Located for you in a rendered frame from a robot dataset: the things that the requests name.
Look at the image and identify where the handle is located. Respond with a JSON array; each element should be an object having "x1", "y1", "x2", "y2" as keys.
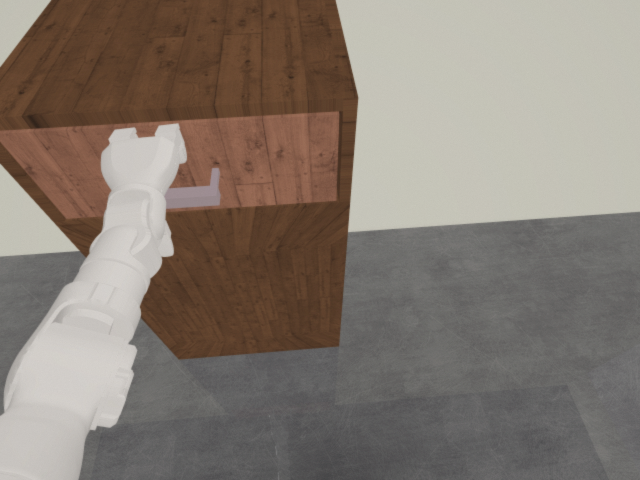
[{"x1": 164, "y1": 168, "x2": 221, "y2": 209}]

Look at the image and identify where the cabinet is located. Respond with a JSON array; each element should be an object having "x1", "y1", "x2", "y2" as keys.
[{"x1": 0, "y1": 0, "x2": 358, "y2": 360}]

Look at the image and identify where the robot left hand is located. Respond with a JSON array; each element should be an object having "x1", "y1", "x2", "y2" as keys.
[{"x1": 101, "y1": 123, "x2": 187, "y2": 257}]

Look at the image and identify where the robot left forearm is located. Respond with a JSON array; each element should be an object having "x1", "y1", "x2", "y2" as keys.
[{"x1": 4, "y1": 183, "x2": 166, "y2": 412}]

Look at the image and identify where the drawer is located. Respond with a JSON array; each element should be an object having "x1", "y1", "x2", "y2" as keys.
[{"x1": 0, "y1": 111, "x2": 339, "y2": 219}]

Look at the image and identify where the left robot upper arm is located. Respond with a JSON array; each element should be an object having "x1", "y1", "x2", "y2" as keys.
[{"x1": 0, "y1": 322, "x2": 137, "y2": 480}]

